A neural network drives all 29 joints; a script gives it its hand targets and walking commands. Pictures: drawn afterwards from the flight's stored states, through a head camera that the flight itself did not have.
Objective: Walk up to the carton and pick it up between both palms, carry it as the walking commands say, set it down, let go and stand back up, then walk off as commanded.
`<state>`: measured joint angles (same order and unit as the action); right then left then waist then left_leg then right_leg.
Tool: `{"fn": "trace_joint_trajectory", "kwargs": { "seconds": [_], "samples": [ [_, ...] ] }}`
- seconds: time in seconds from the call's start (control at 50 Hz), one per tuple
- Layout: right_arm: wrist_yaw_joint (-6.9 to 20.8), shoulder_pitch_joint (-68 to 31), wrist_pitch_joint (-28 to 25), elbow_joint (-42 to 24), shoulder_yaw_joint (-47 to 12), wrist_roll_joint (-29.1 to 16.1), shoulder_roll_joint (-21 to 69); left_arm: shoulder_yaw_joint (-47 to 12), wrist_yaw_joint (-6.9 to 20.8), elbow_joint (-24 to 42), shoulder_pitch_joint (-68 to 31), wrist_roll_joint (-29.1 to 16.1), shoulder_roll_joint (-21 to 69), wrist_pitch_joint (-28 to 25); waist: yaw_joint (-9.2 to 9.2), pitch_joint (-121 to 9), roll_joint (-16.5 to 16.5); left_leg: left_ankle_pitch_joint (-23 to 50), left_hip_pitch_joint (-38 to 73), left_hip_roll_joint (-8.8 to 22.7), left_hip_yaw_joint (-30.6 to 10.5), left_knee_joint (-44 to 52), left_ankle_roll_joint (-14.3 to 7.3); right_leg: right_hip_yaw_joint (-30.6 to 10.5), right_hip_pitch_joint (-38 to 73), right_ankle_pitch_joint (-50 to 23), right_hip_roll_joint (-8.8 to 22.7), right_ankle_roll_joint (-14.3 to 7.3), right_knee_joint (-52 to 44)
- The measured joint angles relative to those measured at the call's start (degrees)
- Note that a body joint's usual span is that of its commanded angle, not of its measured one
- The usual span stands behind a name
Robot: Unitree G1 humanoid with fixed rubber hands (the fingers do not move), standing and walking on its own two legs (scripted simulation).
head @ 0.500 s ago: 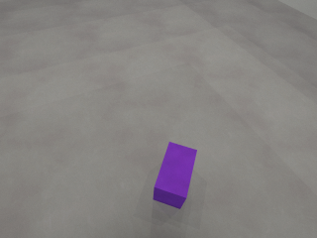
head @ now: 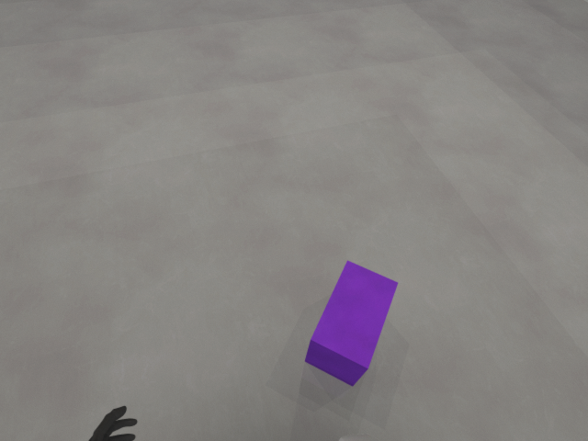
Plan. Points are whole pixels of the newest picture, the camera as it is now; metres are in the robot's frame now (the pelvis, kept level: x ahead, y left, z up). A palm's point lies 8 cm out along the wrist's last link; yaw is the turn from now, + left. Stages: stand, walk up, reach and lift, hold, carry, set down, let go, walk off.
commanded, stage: stand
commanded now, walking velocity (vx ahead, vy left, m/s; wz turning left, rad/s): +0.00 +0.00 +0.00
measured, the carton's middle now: (350, 323) +0.49 -0.23 -0.66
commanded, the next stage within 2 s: none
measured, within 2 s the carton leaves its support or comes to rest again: neither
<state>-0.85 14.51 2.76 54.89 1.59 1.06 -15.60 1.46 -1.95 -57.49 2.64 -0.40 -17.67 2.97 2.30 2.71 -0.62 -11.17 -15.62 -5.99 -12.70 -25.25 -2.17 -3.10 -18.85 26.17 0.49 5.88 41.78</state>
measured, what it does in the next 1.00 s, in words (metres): steps on the spot: right foot, then left foot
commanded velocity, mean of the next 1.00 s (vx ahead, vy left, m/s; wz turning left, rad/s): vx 0.00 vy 0.00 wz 0.00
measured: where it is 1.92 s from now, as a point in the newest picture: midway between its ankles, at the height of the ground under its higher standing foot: outside the picture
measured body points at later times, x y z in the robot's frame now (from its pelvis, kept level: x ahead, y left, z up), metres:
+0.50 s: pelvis +0.01 -0.04 +0.00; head +0.04 -0.03 +0.45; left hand +0.04 +0.20 -0.16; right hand +0.09 -0.30 -0.14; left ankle -0.03 +0.08 -0.74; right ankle -0.02 -0.14 -0.74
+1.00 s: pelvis +0.01 -0.04 +0.00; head +0.01 -0.04 +0.45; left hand +0.01 +0.20 -0.16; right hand +0.04 -0.29 -0.15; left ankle -0.03 +0.08 -0.74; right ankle -0.02 -0.14 -0.74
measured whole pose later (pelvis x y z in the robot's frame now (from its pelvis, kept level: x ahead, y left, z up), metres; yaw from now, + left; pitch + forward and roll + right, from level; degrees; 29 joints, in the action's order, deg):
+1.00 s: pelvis +0.01 -0.04 +0.00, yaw +2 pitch -1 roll +0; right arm -2.6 13.3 0.5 64.1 -0.6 0.7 -11.7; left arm -0.3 -2.1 -64.9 13.5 0.7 -11.3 0.0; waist -0.3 1.9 -0.5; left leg -14.1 -4.4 -1.1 -1.7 -19.9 -0.4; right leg 0.9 -4.8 14.2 -1.4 -1.6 20.4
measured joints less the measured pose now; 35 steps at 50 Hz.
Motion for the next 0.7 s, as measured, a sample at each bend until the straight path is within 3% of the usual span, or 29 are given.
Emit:
{"fn": "trace_joint_trajectory", "kwargs": {
  "seconds": [0.06, 0.1, 0.14, 0.2, 0.24, 0.32, 0.38, 0.42, 0.5, 0.7],
  "samples": [
    [-0.3, -0.2, 0.2, -0.1, 0.6, -0.3, -0.9, -0.3, -0.3, 0.6, 0.5, -0.1, 0.9, -1.1, -0.88, 0.2, 0.8, -0.5, -0.8, -0.5, -0.5, -1.0, 1.1, 1.2, 3.8, -2.7, -0.5, -1.0, -9.7],
    [-0.5, -1.1, 0.6, -0.1, 0.9, -0.8, -1.6, -0.3, -0.6, 0.5, 1.7, 0.4, 1.6, -1.9, -1.57, 0.8, 2.0, -2.0, -1.6, -0.4, -0.1, -4.1, 2.0, 1.9, 5.9, -10.8, -0.9, -3.9, -14.9],
    [-0.6, -2.0, 0.6, -0.2, 1.3, -0.5, -1.7, -0.5, -0.8, -0.1, 3.3, 0.9, 2.5, -2.0, -1.46, 0.8, 3.2, -9.6, -4.7, -0.3, 1.7, -13.3, 3.1, 2.8, 6.4, -11.0, -1.4, -6.5, -14.8],
    [-0.2, -2.4, 0.4, -0.7, 0.8, 0.1, -1.5, -1.1, -0.5, -1.0, 5.0, 1.5, 3.4, -1.8, -1.88, 0.4, 3.2, -13.6, -7.9, 0.1, 5.3, -24.6, 3.7, 3.6, 7.9, -10.0, -0.8, -7.5, -16.2],
    [0.2, -2.9, 0.3, -0.5, 0.7, 0.3, -1.5, -1.6, -0.6, -1.3, 6.1, 1.5, 4.4, -2.3, -1.92, 0.2, 3.3, -13.7, -7.8, 1.2, 6.5, -26.6, 4.3, 4.1, 8.8, -10.3, -0.7, -7.8, -17.3],
    [0.2, -3.9, 0.5, 0.3, 0.3, 0.2, -0.8, -2.2, -0.1, -2.2, 7.7, 1.3, 6.1, -2.7, -2.18, -0.2, 3.2, -11.8, -3.5, 4.3, 8.4, -19.5, 4.8, 4.6, 9.3, -10.3, -1.6, -8.1, -17.7],
    [0.2, -4.4, 0.2, 0.9, -0.3, -0.3, 0.4, -2.2, 0.5, -2.8, 7.8, 1.3, 6.1, -2.5, -2.41, 0.1, 2.4, -7.5, 2.1, 5.5, 9.6, -8.1, 5.4, 5.3, 8.9, -9.2, -2.5, -8.2, -16.1],
    [-0.4, -4.5, -0.6, 1.4, -0.7, -0.2, 1.9, -2.0, 0.7, -3.4, 7.8, 1.1, 5.4, -2.5, -2.07, 0.2, 0.5, -5.9, 5.4, 5.2, 9.7, -1.2, 3.1, 5.6, 8.5, -8.2, -2.1, -8.0, -14.7],
    [-1.2, -3.8, -1.0, 3.3, -1.8, 0.0, 3.1, -1.7, 0.9, -3.5, 8.2, 0.9, 4.8, -3.1, -3.38, -0.3, -2.0, -5.2, 7.2, 4.7, 10.3, 1.5, 1.9, 4.7, 9.9, -9.2, -1.6, -7.7, -16.9],
    [-1.8, -2.9, -2.1, 6.2, -1.9, -0.3, 2.8, -1.6, 0.3, -5.5, 9.6, 1.6, 5.4, -3.1, -3.23, -1.0, 0.8, -4.2, 10.2, 4.8, 10.8, 4.3, 1.6, 4.2, 13.3, -10.9, -1.8, -7.4, -20.8]
  ]
}}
